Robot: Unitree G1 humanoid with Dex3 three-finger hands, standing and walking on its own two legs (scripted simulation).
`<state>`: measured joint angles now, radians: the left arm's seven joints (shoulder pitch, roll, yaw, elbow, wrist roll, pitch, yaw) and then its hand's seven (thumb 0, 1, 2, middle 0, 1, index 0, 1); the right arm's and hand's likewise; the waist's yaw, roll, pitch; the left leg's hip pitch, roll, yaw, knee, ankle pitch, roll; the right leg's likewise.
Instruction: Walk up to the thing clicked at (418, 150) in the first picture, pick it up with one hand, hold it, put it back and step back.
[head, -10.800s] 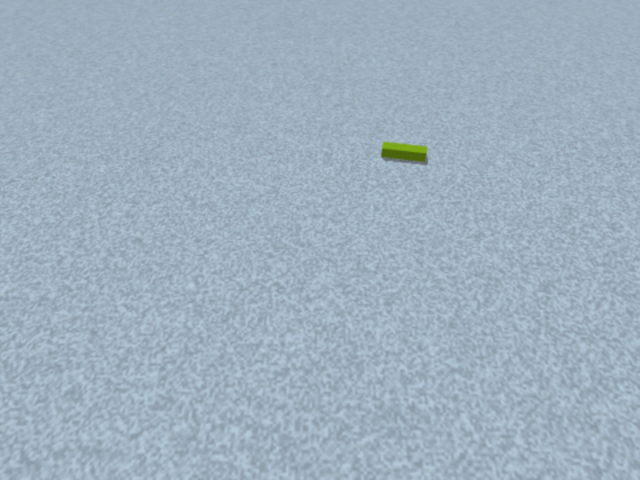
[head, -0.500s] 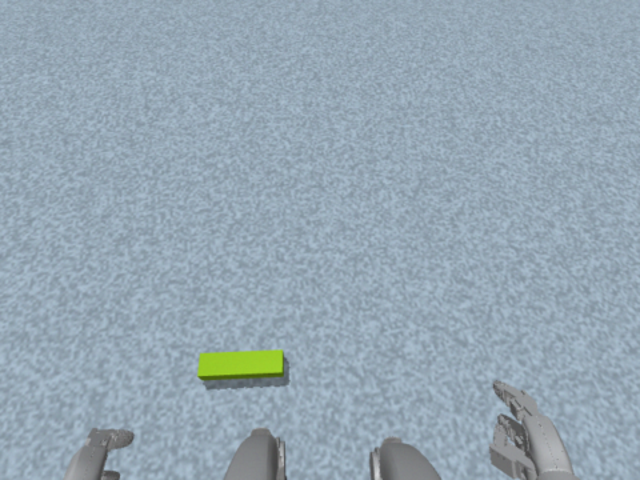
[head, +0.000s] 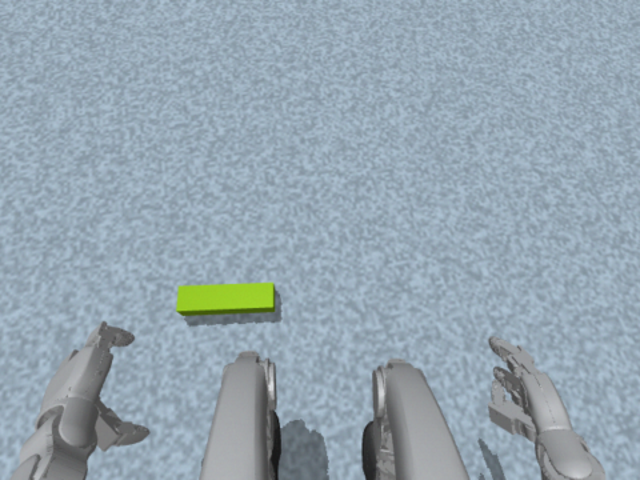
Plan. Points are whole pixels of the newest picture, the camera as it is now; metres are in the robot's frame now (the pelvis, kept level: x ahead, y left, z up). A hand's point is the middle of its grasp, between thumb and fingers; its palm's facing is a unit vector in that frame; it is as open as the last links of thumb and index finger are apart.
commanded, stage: rise first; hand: left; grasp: from above
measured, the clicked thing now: (227, 299) +0.45 +0.23 -0.53
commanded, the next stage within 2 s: none
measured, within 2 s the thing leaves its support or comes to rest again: neither
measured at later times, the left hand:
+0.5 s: hand (162, 332) +0.33 +0.30 -0.30, palm faces -0.48 -0.23 -0.85, open 14.2 cm
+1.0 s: hand (179, 315) +0.38 +0.29 -0.36, palm faces -0.47 -0.07 -0.88, open 14.2 cm
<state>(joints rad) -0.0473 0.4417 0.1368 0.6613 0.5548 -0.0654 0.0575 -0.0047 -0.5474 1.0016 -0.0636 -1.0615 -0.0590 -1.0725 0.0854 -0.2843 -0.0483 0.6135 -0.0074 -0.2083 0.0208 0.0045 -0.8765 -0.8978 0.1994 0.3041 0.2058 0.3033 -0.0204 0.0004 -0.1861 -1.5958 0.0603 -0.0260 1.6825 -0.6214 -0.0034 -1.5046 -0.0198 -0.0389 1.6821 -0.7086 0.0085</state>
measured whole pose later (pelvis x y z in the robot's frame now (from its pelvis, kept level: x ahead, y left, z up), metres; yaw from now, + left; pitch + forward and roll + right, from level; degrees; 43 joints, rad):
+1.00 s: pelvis -0.05 +0.00 -0.21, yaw -6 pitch +32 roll -7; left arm -0.76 0.71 0.13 1.28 1.20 -0.29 0.34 0.00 -0.55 1.01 -0.07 -1.01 -0.07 -1.01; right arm 0.07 -0.26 -0.01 0.79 -0.14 -0.04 0.11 0.00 -0.91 -0.91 0.20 0.30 0.20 0.30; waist -0.12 -0.02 -0.06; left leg -2.29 0.08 -0.13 2.32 -0.61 0.00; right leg -2.16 0.02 -0.09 2.30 -0.71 0.01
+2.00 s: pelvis -0.04 +0.00 -0.23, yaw -9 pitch +31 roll -8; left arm -0.81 0.77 0.16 1.39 1.26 -0.30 0.44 0.00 -0.55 1.01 -0.07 -1.03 -0.08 -1.03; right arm 0.08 -0.26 0.05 0.79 -0.18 -0.05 0.13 0.00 -0.91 -0.91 0.20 0.30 0.20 0.30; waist -0.17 -0.05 -0.02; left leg -2.35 0.08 -0.17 2.43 -0.64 -0.01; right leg -2.21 0.04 -0.12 2.38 -0.72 0.01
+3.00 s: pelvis -0.04 +0.00 -0.23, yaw -9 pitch +31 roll -9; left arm -0.83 0.80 0.15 1.38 1.25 -0.27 0.41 0.00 -0.57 1.03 -0.08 -1.02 -0.07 -1.03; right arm 0.09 -0.27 0.07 0.77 -0.17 -0.06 0.14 0.00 -0.91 -0.91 0.20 0.30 0.20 0.30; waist -0.19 -0.05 -0.02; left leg -2.35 0.08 -0.18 2.43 -0.64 0.00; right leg -2.21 0.04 -0.12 2.38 -0.72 0.02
